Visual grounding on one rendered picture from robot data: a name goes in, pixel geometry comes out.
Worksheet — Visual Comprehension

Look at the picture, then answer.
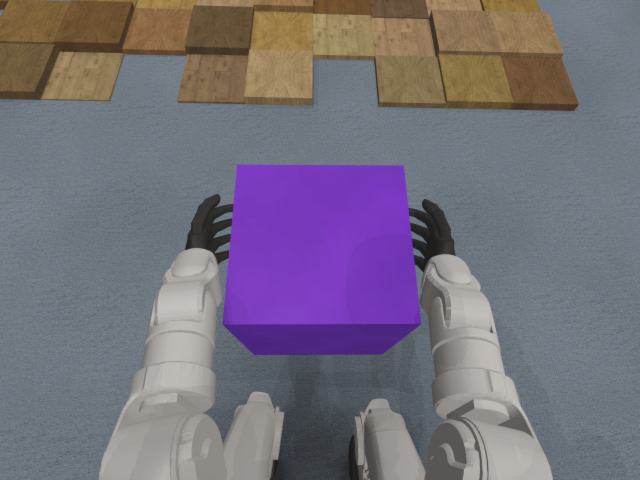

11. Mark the robot thigh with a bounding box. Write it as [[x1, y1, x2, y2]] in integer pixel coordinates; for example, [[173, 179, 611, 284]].
[[223, 401, 284, 480], [353, 408, 426, 480]]

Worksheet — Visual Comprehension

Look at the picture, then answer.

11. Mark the right robot thigh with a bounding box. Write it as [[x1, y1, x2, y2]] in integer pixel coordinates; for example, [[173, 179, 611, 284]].
[[353, 408, 426, 480]]

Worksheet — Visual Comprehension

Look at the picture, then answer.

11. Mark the right robot upper arm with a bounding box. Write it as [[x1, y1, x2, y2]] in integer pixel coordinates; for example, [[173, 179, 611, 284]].
[[424, 417, 552, 480]]

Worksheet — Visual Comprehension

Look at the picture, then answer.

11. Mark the robot right forearm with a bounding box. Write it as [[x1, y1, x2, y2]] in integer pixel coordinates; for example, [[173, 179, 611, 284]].
[[420, 254, 553, 480]]

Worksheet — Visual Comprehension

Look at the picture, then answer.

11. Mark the right robot hand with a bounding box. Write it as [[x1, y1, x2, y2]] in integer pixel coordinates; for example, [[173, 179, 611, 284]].
[[409, 199, 456, 273]]

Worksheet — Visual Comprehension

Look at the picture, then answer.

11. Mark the left robot upper arm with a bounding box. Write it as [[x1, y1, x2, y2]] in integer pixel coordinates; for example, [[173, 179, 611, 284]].
[[100, 411, 227, 480]]

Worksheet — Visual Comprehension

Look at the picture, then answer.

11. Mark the left robot thigh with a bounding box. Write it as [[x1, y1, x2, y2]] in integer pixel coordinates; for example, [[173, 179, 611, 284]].
[[223, 401, 284, 480]]

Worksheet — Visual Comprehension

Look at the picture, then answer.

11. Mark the carton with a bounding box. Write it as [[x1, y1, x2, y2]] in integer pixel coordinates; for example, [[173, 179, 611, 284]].
[[223, 165, 421, 355]]

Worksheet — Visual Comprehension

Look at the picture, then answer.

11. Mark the robot left forearm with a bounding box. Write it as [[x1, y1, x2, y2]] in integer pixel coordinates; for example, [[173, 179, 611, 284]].
[[99, 248, 223, 480]]

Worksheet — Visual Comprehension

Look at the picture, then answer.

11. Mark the left robot hand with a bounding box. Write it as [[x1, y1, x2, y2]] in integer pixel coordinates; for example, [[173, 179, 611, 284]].
[[185, 194, 233, 264]]

